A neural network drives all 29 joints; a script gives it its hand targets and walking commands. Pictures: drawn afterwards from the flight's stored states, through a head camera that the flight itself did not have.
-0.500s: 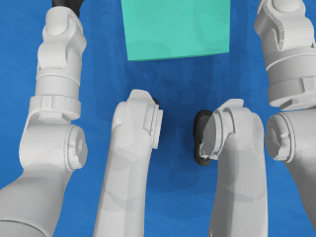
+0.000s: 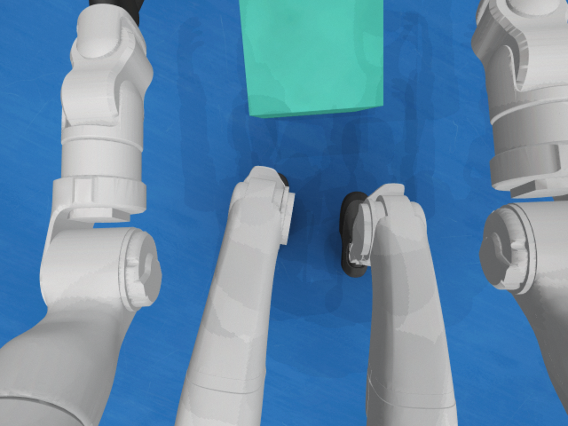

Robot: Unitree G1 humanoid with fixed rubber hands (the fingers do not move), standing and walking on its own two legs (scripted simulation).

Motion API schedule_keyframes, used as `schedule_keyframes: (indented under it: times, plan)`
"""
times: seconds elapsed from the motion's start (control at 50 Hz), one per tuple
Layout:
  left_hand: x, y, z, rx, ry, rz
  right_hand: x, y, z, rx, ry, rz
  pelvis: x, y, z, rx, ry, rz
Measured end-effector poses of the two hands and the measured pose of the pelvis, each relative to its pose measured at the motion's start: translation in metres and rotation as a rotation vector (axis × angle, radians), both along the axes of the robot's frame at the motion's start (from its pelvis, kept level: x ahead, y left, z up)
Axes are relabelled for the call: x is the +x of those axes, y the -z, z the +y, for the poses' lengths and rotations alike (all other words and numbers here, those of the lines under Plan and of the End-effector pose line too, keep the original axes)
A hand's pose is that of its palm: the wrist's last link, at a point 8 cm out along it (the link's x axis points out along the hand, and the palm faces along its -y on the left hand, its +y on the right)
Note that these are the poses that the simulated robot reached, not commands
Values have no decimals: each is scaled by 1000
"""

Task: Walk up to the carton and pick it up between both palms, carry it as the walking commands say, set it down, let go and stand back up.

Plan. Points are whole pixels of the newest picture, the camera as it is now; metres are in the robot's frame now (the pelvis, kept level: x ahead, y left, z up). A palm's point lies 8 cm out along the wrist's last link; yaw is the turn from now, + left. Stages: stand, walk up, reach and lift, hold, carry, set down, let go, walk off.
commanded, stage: set down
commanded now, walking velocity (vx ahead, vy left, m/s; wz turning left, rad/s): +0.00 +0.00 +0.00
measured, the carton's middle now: (308, 52) +0.52 +0.05 -0.41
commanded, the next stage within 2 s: let go in 0.52 s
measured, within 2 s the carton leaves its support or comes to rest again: neither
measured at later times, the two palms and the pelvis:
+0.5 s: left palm out of the picture +0.49 +0.25 +0.03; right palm out of the picture +0.55 -0.12 +0.03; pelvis +0.05 +0.00 +0.12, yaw +0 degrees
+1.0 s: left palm out of the picture +0.40 +0.26 +0.10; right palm out of the picture +0.45 -0.17 +0.09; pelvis +0.13 +0.02 +0.20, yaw +1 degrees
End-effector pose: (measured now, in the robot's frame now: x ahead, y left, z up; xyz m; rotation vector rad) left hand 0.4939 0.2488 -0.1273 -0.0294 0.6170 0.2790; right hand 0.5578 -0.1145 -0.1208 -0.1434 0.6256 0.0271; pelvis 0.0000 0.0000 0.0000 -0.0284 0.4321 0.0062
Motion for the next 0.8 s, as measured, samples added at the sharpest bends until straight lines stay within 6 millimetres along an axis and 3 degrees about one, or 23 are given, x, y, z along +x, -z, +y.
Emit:
schedule_keyframes:
  times: [0.32,0.52,0.6,0.68,0.8]
  plan:
    - [-7,-96,-1,-16,-2,24,-3,-101,-12,-12,-4,8,16,-86,-3,8,0,25]
    - [-7,-163,0,9,6,32,-7,-155,-4,32,3,48,49,-124,0,6,7,210]
    - [-1,-170,-3,6,20,27,-2,-167,-6,10,12,23,59,-133,1,6,10,250]
    - [-1,-167,-7,20,79,60,-12,-163,-17,-29,38,53,70,-144,3,2,11,262]
    - [-33,-168,2,69,164,136,-43,-167,-31,-64,70,64,93,-162,8,0,13,254]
